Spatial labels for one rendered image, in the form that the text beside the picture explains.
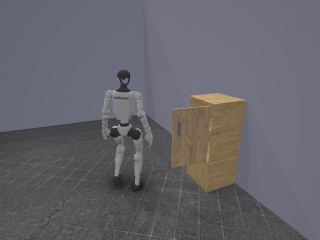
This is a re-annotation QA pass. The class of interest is right robot hand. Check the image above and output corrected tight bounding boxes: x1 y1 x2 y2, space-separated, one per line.
145 133 153 147

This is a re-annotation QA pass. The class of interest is robot right forearm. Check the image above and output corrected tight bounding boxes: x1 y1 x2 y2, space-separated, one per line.
140 111 151 134

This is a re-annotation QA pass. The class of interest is right robot upper arm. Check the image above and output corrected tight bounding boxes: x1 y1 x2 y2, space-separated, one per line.
133 91 144 118

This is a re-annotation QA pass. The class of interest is cupboard door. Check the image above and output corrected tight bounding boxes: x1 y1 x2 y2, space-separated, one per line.
171 105 211 168

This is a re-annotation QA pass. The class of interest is left robot upper arm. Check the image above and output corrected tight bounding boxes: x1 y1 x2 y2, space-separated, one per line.
102 90 114 116

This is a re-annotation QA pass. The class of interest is left robot hand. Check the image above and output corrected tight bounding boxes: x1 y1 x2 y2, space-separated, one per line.
102 128 111 140

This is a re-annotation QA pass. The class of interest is humanoid robot torso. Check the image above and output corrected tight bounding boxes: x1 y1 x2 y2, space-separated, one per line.
112 88 135 137

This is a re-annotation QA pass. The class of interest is handle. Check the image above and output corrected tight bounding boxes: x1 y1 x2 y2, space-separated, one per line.
176 119 182 137

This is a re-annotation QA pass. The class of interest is humanoid robot head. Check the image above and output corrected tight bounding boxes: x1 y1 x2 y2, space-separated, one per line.
115 70 131 93

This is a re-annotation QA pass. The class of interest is robot left forearm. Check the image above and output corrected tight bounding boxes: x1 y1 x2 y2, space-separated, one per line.
101 109 109 129

